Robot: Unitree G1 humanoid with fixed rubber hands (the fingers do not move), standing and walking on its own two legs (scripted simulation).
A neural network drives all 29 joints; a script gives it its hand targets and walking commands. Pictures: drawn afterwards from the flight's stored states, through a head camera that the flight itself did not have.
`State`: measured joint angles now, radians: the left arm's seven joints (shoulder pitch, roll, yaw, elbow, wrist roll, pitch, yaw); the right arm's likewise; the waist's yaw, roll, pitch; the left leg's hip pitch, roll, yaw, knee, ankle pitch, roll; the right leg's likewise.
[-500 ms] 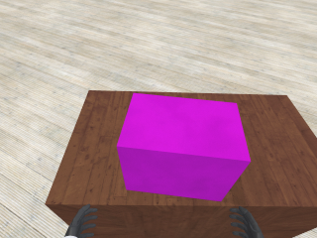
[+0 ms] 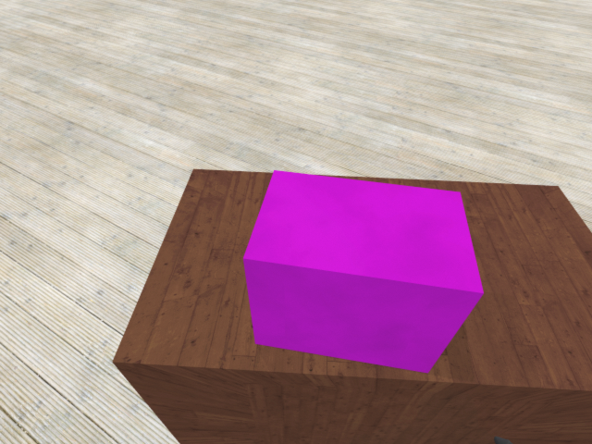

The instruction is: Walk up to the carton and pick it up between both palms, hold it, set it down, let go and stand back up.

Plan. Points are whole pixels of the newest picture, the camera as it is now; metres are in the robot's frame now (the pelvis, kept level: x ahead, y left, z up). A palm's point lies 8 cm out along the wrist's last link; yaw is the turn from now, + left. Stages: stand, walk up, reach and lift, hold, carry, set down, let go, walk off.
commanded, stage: stand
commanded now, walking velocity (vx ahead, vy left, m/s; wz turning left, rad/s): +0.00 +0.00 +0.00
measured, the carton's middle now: (351, 272) +0.39 -0.08 +0.00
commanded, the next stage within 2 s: none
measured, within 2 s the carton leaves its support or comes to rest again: neither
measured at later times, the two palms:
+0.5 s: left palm out of the picture +0.01 +0.30 -0.11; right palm out of the picture +0.04 -0.30 -0.11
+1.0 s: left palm out of the picture +0.02 +0.28 -0.11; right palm out of the picture +0.03 -0.31 -0.12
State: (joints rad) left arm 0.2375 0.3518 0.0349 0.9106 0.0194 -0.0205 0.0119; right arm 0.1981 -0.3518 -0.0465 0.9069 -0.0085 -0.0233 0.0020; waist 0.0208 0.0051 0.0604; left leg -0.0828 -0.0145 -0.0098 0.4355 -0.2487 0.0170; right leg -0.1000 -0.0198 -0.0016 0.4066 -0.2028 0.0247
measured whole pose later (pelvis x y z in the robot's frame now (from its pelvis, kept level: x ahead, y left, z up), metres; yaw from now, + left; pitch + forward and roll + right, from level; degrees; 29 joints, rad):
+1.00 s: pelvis -0.03 -0.02 +0.00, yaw +1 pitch -5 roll +0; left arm 0.20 0.34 0.03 1.02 0.01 -0.02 0.00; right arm 0.20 -0.34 -0.02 1.04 0.00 -0.02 0.00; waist 0.01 0.01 0.07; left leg -0.15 0.00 -0.03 0.39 -0.17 -0.01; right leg -0.16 -0.01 -0.02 0.37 -0.13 0.00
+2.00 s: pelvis +0.02 -0.02 +0.01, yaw +1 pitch -4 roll +0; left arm 0.16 0.30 0.03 1.08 -0.01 -0.02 0.02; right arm 0.17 -0.33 -0.01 1.08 0.00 -0.01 -0.03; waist 0.00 0.02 0.07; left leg -0.06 0.02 -0.03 0.34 -0.22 -0.02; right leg -0.08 0.01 -0.02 0.34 -0.19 -0.01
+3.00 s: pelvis +0.02 -0.03 +0.01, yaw +1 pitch -4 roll +0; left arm 0.17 0.32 0.03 1.09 -0.01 -0.02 0.02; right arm 0.17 -0.34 -0.01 1.10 0.00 -0.01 -0.03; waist 0.01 0.02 0.07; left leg -0.04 0.03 -0.04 0.32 -0.21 -0.03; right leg -0.07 0.01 -0.03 0.33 -0.19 -0.01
